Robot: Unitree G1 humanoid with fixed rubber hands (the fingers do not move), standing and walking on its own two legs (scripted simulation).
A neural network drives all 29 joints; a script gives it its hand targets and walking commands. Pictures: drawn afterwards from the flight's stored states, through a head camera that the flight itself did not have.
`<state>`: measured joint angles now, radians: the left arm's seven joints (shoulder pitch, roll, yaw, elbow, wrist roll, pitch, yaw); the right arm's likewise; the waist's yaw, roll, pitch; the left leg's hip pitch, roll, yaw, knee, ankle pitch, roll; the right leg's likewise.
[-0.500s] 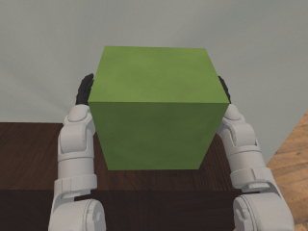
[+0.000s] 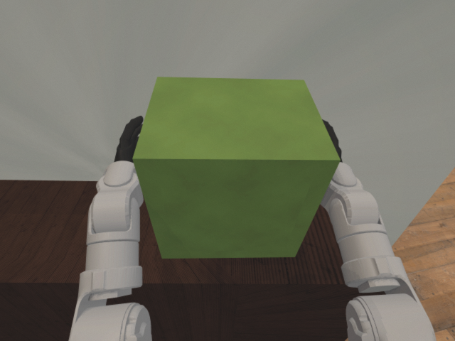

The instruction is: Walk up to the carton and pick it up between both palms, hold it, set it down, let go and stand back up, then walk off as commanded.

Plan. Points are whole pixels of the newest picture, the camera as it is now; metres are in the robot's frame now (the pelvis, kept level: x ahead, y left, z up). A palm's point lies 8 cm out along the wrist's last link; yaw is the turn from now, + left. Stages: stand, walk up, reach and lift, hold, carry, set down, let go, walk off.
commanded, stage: hold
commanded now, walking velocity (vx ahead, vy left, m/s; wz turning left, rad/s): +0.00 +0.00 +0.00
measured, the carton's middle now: (230, 172) +0.37 +0.01 +0.15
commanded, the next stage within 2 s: none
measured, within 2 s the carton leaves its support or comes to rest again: neither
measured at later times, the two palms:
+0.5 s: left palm (125, 156) +0.36 +0.18 +0.19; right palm (326, 154) +0.38 -0.15 +0.19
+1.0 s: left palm (126, 162) +0.34 +0.18 +0.19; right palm (331, 163) +0.36 -0.16 +0.18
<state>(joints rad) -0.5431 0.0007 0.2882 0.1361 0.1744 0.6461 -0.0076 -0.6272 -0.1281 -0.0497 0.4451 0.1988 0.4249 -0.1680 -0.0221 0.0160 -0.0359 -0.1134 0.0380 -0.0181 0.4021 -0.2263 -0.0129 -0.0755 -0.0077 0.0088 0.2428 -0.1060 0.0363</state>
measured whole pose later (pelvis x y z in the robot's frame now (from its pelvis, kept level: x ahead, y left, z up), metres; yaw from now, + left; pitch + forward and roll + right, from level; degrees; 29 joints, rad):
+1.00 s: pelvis -0.01 +0.00 +0.00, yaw +0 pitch -5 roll -2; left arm -0.57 0.00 0.31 0.14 0.18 0.65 -0.02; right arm -0.64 -0.13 -0.05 0.44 0.17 0.42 -0.17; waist -0.02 0.01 -0.03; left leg -0.11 0.04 -0.02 0.40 -0.21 -0.01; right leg -0.07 -0.01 0.01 0.24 -0.09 0.04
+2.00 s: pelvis -0.01 +0.00 +0.00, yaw +0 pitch -4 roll -2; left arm -0.60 -0.01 0.36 0.14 0.18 0.65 -0.03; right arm -0.69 -0.13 -0.05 0.48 0.15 0.41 -0.15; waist -0.02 0.01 -0.03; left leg -0.11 0.04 -0.02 0.40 -0.21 -0.01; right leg -0.07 -0.01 0.01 0.24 -0.10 0.04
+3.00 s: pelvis +0.00 +0.00 +0.00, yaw +0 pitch -4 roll -2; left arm -0.61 0.00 0.35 0.18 0.18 0.65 -0.03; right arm -0.70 -0.13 -0.05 0.51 0.14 0.40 -0.15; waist -0.02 0.01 -0.02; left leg -0.11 0.04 -0.02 0.39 -0.22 -0.01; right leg -0.07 -0.01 0.01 0.24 -0.11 0.04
